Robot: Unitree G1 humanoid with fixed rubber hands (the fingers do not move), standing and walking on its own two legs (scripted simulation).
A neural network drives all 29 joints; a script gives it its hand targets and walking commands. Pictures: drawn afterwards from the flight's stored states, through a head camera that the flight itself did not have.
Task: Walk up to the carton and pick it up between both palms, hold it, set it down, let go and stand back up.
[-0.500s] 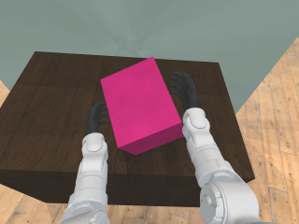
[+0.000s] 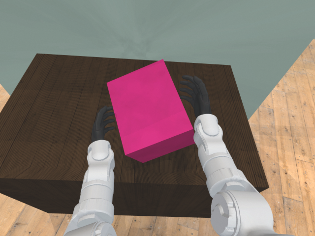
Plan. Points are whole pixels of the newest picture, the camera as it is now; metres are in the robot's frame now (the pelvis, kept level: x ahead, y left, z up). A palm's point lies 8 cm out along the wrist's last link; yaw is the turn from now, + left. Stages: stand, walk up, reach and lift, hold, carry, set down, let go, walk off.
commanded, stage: set down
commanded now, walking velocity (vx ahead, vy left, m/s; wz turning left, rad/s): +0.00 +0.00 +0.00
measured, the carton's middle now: (152, 113) +0.47 +0.02 -0.02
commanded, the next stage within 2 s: none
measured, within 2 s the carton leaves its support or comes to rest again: rests again in 1.56 s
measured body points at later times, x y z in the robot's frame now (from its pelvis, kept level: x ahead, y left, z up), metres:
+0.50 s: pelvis +0.00 +0.00 +0.00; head +0.08 +0.01 +0.44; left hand +0.38 +0.16 +0.02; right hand +0.44 -0.10 +0.08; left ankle -0.02 +0.16 -0.75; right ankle -0.03 -0.08 -0.75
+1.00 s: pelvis +0.00 +0.00 +0.00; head +0.08 +0.01 +0.44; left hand +0.38 +0.16 +0.01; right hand +0.44 -0.10 +0.08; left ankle -0.02 +0.16 -0.75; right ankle -0.03 -0.08 -0.75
